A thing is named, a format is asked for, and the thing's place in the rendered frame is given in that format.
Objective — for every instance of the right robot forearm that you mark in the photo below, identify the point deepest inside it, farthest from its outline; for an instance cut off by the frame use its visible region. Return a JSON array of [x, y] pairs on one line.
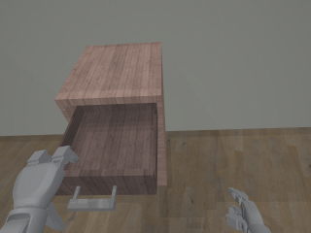
[[257, 228]]

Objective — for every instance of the left robot forearm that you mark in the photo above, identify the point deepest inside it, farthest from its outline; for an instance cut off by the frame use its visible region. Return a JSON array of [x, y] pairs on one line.
[[25, 219]]

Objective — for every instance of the right robot hand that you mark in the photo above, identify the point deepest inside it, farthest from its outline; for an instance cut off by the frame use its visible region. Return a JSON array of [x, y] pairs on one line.
[[240, 219]]

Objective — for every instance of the cabinet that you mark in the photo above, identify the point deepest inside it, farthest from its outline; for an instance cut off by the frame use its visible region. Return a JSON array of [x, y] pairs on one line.
[[119, 74]]

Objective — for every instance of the left robot hand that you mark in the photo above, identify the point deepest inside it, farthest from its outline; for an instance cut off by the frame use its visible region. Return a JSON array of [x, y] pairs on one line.
[[38, 182]]

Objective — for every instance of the handle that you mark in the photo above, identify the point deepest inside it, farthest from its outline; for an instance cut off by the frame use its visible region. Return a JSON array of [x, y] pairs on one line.
[[93, 205]]

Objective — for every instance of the drawer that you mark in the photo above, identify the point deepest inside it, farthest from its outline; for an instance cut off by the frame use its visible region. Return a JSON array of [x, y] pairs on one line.
[[116, 145]]

